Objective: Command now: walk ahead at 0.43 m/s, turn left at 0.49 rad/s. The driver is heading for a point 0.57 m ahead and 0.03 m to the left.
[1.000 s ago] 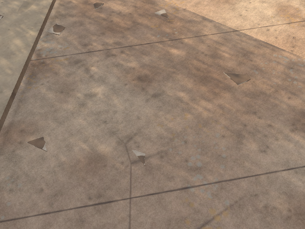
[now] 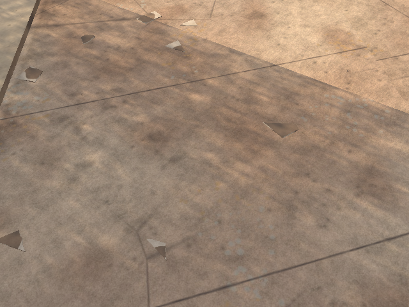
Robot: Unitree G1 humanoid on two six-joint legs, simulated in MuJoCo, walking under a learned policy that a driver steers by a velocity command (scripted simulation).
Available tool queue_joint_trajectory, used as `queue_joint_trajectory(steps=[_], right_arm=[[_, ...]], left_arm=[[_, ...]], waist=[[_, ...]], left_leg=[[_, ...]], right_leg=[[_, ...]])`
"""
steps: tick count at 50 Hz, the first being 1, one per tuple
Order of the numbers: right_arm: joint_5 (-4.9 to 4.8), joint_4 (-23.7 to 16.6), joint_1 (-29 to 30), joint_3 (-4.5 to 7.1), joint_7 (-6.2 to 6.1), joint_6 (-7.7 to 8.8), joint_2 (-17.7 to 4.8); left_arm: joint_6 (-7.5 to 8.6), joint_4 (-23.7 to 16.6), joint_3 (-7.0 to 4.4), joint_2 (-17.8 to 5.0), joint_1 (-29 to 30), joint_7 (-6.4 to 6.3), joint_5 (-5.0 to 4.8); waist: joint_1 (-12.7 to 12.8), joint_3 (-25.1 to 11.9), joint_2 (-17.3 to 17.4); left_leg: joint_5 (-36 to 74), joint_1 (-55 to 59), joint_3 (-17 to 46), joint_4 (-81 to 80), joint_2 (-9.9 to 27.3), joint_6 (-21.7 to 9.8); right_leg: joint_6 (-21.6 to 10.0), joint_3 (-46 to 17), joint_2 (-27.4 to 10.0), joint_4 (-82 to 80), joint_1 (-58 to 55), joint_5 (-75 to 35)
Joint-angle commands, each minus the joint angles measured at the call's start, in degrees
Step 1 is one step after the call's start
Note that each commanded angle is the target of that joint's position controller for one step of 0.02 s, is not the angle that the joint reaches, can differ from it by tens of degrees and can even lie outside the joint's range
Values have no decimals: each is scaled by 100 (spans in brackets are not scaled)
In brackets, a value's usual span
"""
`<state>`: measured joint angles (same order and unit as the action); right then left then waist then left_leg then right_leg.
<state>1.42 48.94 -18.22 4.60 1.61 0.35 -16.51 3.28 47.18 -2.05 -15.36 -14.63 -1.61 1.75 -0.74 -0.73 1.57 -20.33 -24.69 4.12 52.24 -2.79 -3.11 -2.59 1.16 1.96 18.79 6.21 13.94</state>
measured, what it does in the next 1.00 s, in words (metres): walks ahead: left foot, then right foot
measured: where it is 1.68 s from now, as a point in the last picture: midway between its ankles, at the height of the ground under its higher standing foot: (171, 301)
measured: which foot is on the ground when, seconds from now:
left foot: up 0.00-0.30, down 0.32-0.86, up 0.88-1.00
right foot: down 0.00-0.34, up 0.36-0.84, down 0.86-1.00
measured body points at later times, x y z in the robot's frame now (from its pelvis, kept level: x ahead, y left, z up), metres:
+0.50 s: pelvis +0.25 +0.09 -0.01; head +0.28 +0.10 +0.44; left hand +0.23 +0.35 -0.15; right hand +0.42 -0.14 -0.13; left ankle +0.26 +0.14 -0.75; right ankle +0.23 -0.07 -0.65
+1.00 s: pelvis +0.49 +0.11 -0.01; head +0.53 +0.10 +0.44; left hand +0.56 +0.36 -0.15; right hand +0.54 -0.13 -0.16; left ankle +0.38 +0.21 -0.66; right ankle +0.57 +0.06 -0.75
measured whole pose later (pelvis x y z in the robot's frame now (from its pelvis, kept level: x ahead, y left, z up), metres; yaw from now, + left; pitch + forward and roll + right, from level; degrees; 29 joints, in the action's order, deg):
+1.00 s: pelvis +0.49 +0.11 -0.01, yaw +6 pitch +0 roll +0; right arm 0.8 55.6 -16.3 0.6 -1.2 2.1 -11.8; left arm 3.2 52.7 -0.9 -12.1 -10.2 -0.5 0.3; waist -1.1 5.2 0.5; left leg -26.2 -19.6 0.7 63.6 -1.1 -1.3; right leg -6.2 4.9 3.9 24.9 18.2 6.5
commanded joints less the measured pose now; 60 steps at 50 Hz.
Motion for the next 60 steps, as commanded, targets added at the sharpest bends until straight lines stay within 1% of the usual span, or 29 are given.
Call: queue_joint_trajectory(steps=[1, 7, 11, 14, 15, 16, 17, 18, 19, 20, 21, 22, 24, 27, 33, 37, 39, 41, 42, 43, 44, 45, 46, 47, 48, 50, 52, 57, 60], right_arm=[[86, -459, 423, 63, 145, 60, -408], [65, -974, 1502, -86, 324, 16, -167], [82, -1276, 2118, -193, 407, 8, -95], [121, -1183, 1563, -129, 291, 9, -282], [133, -1006, 904, -58, 244, 43, -427], [180, -693, -51, 60, 163, 87, -644], [254, -587, -559, 202, 50, 94, -1142], [81, -682, -519, 251, 19, 67, -1459], [-21, -623, -471, 238, -48, 18, -1267], [-33, -541, -96, 152, -108, 55, -990], [-5, -488, 106, 53, -117, 122, -666], [-11, -436, 272, -10, -130, 197, -521], [-10, -360, 355, -78, -111, 354, -362], [-25, -170, 183, -65, -98, 494, -434], [-61, 67, -114, -153, -153, 564, -289], [-77, 440, -629, -253, -267, 527, -210], [-58, 575, -688, -255, -324, 488, -332], [-45, 613, -503, -231, -387, 443, -470], [-98, 614, -346, -228, -379, 419, -522], [-181, 480, -278, -270, -355, 452, -443], [-351, 463, -1233, -435, -287, 445, 344], [-354, 669, -1187, -304, -334, 329, -148], [-278, 533, -693, -282, -325, 304, -231], [-137, 487, -358, -287, -316, 294, -197], [-31, 506, -212, -269, -302, 234, -179], [59, 678, -557, -309, -261, 33, 94], [-6, 780, -725, -358, -269, -68, 314], [-16, 837, -205, -345, -384, -218, 166], [-6, 933, -105, -375, -398, -190, 238]], left_arm=[[172, -194, -133, -605, -190, 16, -19], [253, 61, -117, -539, -564, 139, -27], [243, 230, -152, -739, -774, 98, -46], [155, 352, -193, -988, -880, 35, -38], [101, 363, -209, -1070, -906, 12, -35], [72, 322, -201, -1084, -869, 6, -43], [90, 144, -58, -566, -1189, 85, -98], [123, -91, -15, -364, -1301, 162, -162], [130, -142, -136, -834, -550, 158, -125], [184, -205, -73, -650, -374, 177, -205], [190, -81, -46, -551, -465, 194, -189], [105, 10, -46, -494, -599, 218, -98], [-110, 246, -48, -400, -973, 283, -13], [-212, 211, -91, -324, -636, 358, -50], [-160, -67, -72, -170, 418, 415, -45], [-97, -232, 83, 123, 976, 412, 27], [-64, -125, 81, 62, 685, 365, 49], [8, 206, 6, -172, -227, 284, 73], [95, 394, -40, -281, -793, 239, 124], [153, 564, -125, -629, -1351, 179, 227], [103, 669, -254, -1156, -1469, 133, 205], [81, 603, -226, -930, -1574, 164, -173], [43, 479, -193, -812, -862, 131, -248], [10, 408, -78, -422, -290, 105, -219], [8, 410, 14, -155, -41, 81, -205], [12, 478, 98, -28, 124, 49, -142], [55, 556, 83, -179, 164, 80, -61], [-67, 736, 53, -324, 58, 108, -22], [-196, 787, 45, -302, 196, 77, -71]], waist=[[186, 666, -742], [295, 741, -747], [396, 794, -714], [66, 240, -841], [-221, -181, -858], [-658, -710, -665], [-658, -1375, 263], [-438, -2129, 1091], [-689, -1652, 139], [-436, -820, 67], [-195, -334, -213], [25, -93, -179], [218, -2, -18], [210, 319, 87], [-10, 625, 143], [-187, 689, 119], [-57, 455, 296], [339, 26, 486], [682, -202, 391], [902, -716, 26], [393, -1726, -1448], [586, -2459, -456], [426, -1559, -420], [263, -652, -266], [110, -204, -156], [-160, -143, -281], [-281, -264, -456], [-29, -214, -820], [-66, 104, -687]], left_leg=[[558, -1970, -19, 939, 450, 114], [1454, -1955, -433, 53, 543, 231], [1499, -1163, -1006, -1291, 444, -55], [824, -90, -1362, -1630, -111, -473], [690, 726, -1319, -1791, -304, -638], [789, 2080, -1103, -2171, -367, -840], [-294, 3883, 806, -2454, 1060, -1274], [95, 4700, 3891, -3290, 2618, -1916], [679, 4260, 3185, -3472, 2383, -1730], [1327, 3357, 2251, -3516, 2241, -1585], [1952, 2535, 1618, -3670, 1969, -1325], [2266, 1985, 1136, -3815, 1728, -1136], [2455, 1461, 546, -4120, 1518, -979], [2363, 1520, -7, -4495, 1377, -777], [3108, 2061, -849, -4600, 1209, -392], [5442, 2452, -1183, -4099, 1240, -319], [6604, 2818, -1162, -3532, 1310, -252], [7182, 2980, -1064, -2464, 1340, -200], [6528, 2794, -1110, -1573, 1238, -173], [4619, 1887, -1199, -272, 976, -99], [-1499, 60, -1151, 1922, -36, 98], [-1612, -47, 51, 2504, -143, 116], [-1149, -287, 172, 2357, 73, 116], [-849, -399, 54, 1902, 281, 120], [-624, -208, 11, 1485, 419, 165], [-278, 741, -186, 865, 409, 294], [-196, 1083, -324, 229, 352, 382], [144, 1231, -457, -1073, 434, 391], [452, 1514, -527, -1914, 420, 311]], right_leg=[[-541, -1181, -1558, -1321, -726, 281], [-517, 94, -1380, -1132, -568, -2000], [-415, 554, -1502, -965, -664, -2872], [-290, 920, -1592, 467, -1119, -5792], [-269, 971, -1623, 1440, -996, -6075], [-163, 1083, -1513, 2803, -328, -5306], [-7, 1064, -1175, 4681, 1486, -2154], [166, 453, -174, 6328, 2931, 1669], [102, -271, -428, 6504, 3308, 996], [43, -272, -664, 6165, 3314, 553], [10, -293, -838, 5616, 2960, 414], [20, -336, -930, 5258, 2595, 384], [36, -355, -874, 4975, 2101, 313], [36, -423, -813, 4577, 2640, -241], [79, -211, -610, 3095, 3280, -1528], [6, 478, -282, 1807, 2704, -1671], [-140, 613, 20, 1572, 2240, -1282], [-366, 517, 263, 1276, 1399, -978], [-501, 357, 182, 542, 672, -1658], [-728, -251, -603, 610, -670, -3903], [-1882, -2129, -2556, 1510, -2755, -7879], [-2262, -2532, -2677, 1340, -2697, -7959], [-2075, -2027, -2424, 735, -1760, -6582], [-1763, -1644, -2106, 321, -876, -5451], [-1492, -1321, -1836, 32, -223, -4975], [-1215, -720, -1466, -208, 739, -4714], [-1148, -422, -1290, -218, 988, -4636], [-933, -665, -1199, -517, 1189, -1340], [-774, -932, -1179, -566, 1530, 408]])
